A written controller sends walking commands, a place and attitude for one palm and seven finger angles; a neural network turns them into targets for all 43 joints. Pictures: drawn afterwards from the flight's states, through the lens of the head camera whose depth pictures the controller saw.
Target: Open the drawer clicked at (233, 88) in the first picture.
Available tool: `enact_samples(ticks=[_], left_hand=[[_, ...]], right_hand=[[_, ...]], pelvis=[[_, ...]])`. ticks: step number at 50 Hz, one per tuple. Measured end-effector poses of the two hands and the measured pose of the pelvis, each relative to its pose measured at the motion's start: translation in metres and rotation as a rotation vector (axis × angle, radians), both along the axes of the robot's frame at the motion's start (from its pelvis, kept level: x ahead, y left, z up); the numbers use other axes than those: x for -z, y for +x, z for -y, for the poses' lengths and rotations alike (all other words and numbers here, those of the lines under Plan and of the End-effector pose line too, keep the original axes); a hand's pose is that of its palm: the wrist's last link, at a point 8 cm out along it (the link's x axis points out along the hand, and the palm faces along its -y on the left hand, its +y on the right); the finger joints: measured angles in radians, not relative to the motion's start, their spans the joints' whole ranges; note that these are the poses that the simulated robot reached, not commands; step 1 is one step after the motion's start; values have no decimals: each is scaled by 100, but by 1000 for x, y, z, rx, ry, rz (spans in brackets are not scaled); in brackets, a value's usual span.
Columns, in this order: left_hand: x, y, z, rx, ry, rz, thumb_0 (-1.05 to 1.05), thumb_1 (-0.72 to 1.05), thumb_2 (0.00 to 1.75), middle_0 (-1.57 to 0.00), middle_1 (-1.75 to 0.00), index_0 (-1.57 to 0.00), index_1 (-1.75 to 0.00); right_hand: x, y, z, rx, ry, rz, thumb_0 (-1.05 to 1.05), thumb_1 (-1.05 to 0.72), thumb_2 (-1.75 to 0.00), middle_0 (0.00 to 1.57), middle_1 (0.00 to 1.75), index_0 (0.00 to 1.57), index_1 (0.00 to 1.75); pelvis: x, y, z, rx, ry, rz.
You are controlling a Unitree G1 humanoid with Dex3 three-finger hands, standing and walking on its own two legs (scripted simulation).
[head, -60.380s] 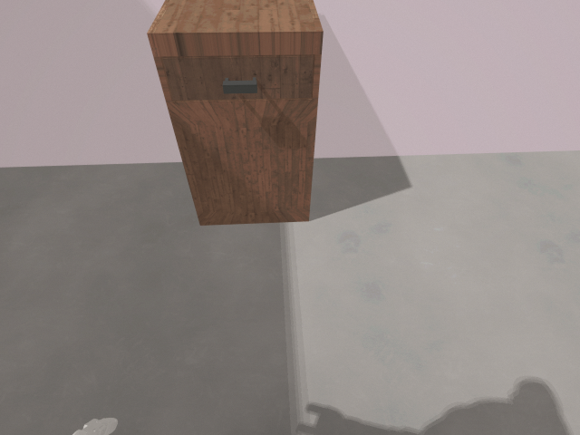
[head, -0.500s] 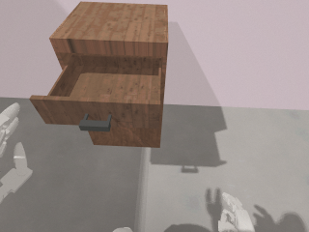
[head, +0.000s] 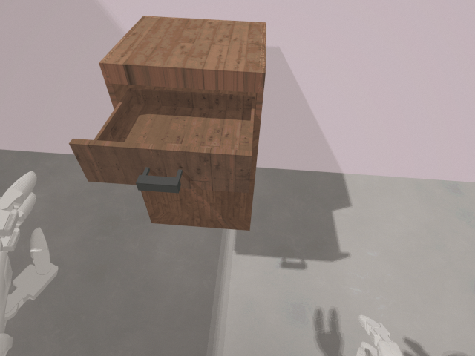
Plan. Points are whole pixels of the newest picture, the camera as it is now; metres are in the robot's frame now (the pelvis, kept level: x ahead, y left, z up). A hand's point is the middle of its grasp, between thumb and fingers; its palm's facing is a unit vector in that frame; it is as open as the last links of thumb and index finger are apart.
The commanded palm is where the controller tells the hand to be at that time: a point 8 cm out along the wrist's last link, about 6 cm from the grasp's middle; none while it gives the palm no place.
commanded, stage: stop stepping back and stand still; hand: left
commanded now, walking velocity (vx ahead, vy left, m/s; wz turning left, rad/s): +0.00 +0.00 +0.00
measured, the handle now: (161, 177) +0.55 +0.22 -0.06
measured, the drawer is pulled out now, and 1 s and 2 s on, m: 0.30 0.30 0.30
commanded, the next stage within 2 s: let the arm hang, fingers relaxed in 0.02 s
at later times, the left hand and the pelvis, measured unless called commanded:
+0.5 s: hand out of the picture +0.03 +0.19 -0.18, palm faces +0.07 -0.98 -0.19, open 6.9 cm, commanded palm none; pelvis +0.01 +0.00 +0.00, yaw +1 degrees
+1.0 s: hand out of the picture +0.01 +0.16 -0.17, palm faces +0.03 -0.98 -0.17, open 7.3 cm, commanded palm none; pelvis +0.02 +0.01 +0.01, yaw +0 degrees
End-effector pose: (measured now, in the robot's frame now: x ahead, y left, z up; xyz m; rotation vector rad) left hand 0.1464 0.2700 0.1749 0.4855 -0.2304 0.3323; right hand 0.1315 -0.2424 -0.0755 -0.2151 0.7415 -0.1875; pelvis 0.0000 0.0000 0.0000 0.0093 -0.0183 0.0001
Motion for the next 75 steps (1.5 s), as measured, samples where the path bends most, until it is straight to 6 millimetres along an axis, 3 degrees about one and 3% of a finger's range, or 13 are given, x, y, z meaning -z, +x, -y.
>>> enact_samples(ticks=[7,9,11,13,15,17,20,27,34,39,47,55,75], left_hand=[[2,5,-5,8,67,-27,1,89,90,-21,-30,-22,-30],[43,19,-14,-14,24,-184,1,89,90,-21,-30,-21,-30],[104,28,-22,-70,-95,-411,0,89,90,-20,-30,-21,-30],[171,23,-20,-122,-223,-653,0,90,90,-20,-30,-20,-30],[231,4,-7,-144,-330,-892,0,90,90,-20,-30,-20,-30],[277,-24,15,-136,-415,-1112,1,91,90,-19,-30,-20,-30],[313,-72,45,-148,-528,-1339,0,93,90,-20,-30,-20,-30],[318,-144,32,-266,-549,-1548,-2,100,90,-21,-30,-21,-30],[309,-181,29,-325,-533,-1675,0,94,90,-20,-30,-20,-30],[308,-178,35,-319,-532,-1676,0,92,90,-20,-30,-20,-30],[312,-148,52,-258,-547,-1600,0,91,90,-20,-30,-20,-30],[314,-135,56,-240,-545,-1576,2,92,90,-20,-30,-20,-30],[314,-145,64,-262,-566,-1619,0,91,90,-20,-30,-20,-30]], right_hand=[[2,17,-13,-37,34,40,2,-90,-89,20,30,20,30],[18,21,-15,-79,60,-6,1,-90,-89,20,30,20,30],[34,19,-17,-94,77,-88,1,-90,-89,20,30,20,30],[46,11,-19,-93,85,-168,1,-90,-89,20,30,20,30],[52,-4,-21,-73,88,-240,1,-91,-89,20,30,20,30],[55,-23,-23,-45,87,-309,1,-91,-89,20,30,20,30],[55,-57,-24,-6,74,-426,1,-91,-89,20,30,20,30],[53,-120,-13,61,38,-666,1,-93,-89,20,30,20,30],[61,-145,-29,88,91,-742,1,-92,-89,20,30,20,30],[67,-145,-48,87,146,-737,1,-91,-89,20,30,20,30],[72,-136,-68,84,204,-698,1,-91,-89,20,30,20,30],[71,-139,-63,108,196,-697,1,-91,-89,20,30,20,30],[69,-141,-50,117,174,-737,1,-91,-89,20,30,20,30]], pelvis=[[3,4,0,-16,2,3],[5,5,-2,-33,-4,-7],[8,6,-4,-44,-8,-10],[11,6,-5,-49,-12,-4],[12,7,-5,-42,-6,7],[10,9,-5,-29,-1,13],[5,10,-5,-19,-8,13],[-4,14,-5,-19,-17,7],[-7,18,-9,-7,-14,9],[-7,20,-11,-2,-11,14],[-7,23,-10,3,-7,18],[-6,26,-7,7,-5,19],[-7,32,-1,4,-7,12]])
